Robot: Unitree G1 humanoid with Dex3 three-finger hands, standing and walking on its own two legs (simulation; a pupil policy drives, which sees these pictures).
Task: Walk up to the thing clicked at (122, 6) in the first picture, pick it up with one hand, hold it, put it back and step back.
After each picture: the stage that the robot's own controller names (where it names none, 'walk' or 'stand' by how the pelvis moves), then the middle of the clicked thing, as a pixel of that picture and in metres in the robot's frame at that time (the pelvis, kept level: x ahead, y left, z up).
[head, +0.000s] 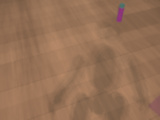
stand; (120, 13) +1.90 -0.54 -0.65
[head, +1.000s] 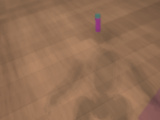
walk; (97, 23) +1.83 -0.07 -0.62
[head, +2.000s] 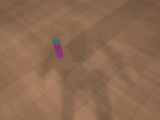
walk; (58, 48) +1.22 +0.36 -0.65
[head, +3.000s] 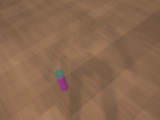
walk; (62, 81) +0.81 +0.30 -0.65
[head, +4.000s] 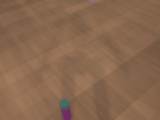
walk; (65, 110) +0.56 +0.18 -0.65
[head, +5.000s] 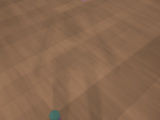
stand; out of the picture +0.45 +0.20 -0.64
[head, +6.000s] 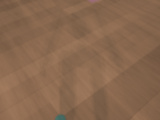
stand; out of the picture +0.43 +0.17 -0.65
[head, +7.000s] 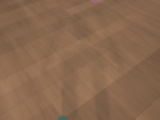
stand; out of the picture +0.41 +0.17 -0.65
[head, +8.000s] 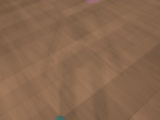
stand; out of the picture +0.43 +0.19 -0.66
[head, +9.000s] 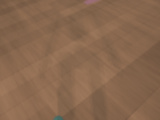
stand; out of the picture +0.43 +0.20 -0.66
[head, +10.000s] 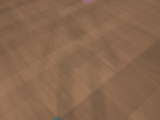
go down; out of the picture +0.42 +0.20 -0.66
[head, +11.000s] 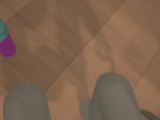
go down; (2, 40) +0.50 +0.25 -0.25
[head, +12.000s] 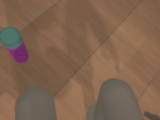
approach; (16, 48) +0.49 +0.24 -0.27
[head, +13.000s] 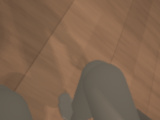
close in; out of the picture +0.48 +0.29 -0.17
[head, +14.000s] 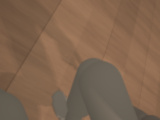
close; out of the picture +0.47 +0.30 -0.16
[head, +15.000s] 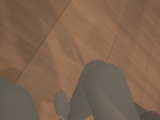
lift; out of the picture +0.41 +0.27 -0.17
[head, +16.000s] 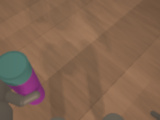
lift; (26, 83) +0.33 +0.18 +0.03
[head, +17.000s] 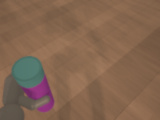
hold; (37, 89) +0.31 +0.16 +0.06
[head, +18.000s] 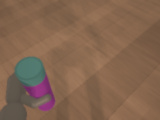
hold; (39, 88) +0.32 +0.16 +0.03
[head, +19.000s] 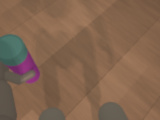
crouch; (22, 64) +0.40 +0.19 -0.03
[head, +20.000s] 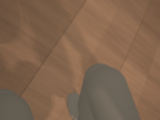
lower; out of the picture +0.48 +0.28 -0.13
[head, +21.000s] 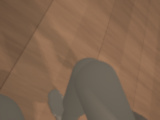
lower; out of the picture +0.46 +0.31 -0.17
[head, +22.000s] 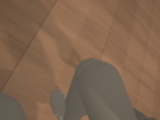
lower; out of the picture +0.46 +0.31 -0.17
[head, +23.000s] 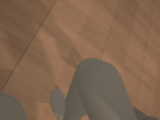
lower; out of the picture +0.46 +0.31 -0.17
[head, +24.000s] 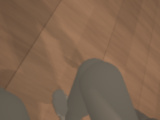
lower; out of the picture +0.45 +0.30 -0.17
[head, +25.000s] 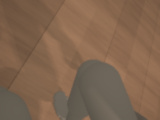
open; out of the picture +0.46 +0.28 -0.17
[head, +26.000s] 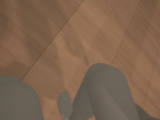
stand; out of the picture +0.46 +0.27 -0.18
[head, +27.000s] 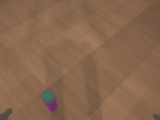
stand; (50, 101) +0.44 +0.19 -0.52
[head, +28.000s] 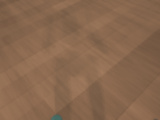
stand; out of the picture +0.41 +0.18 -0.60
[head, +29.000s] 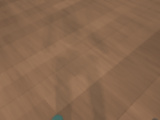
stand; out of the picture +0.41 +0.18 -0.60
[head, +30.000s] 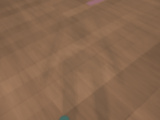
stand; out of the picture +0.44 +0.17 -0.65
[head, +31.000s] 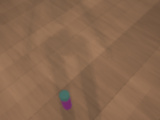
walk; (65, 100) +0.48 +0.13 -0.63
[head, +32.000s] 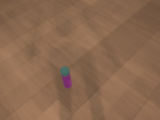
walk; (66, 78) +0.71 +0.17 -0.63
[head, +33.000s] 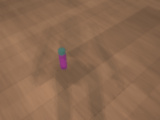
stand; (62, 59) +1.04 +0.19 -0.64
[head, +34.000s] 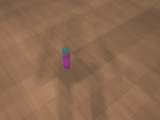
stand; (66, 58) +1.04 +0.16 -0.65
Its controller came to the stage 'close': yes
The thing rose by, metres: 0.69
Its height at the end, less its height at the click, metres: +0.00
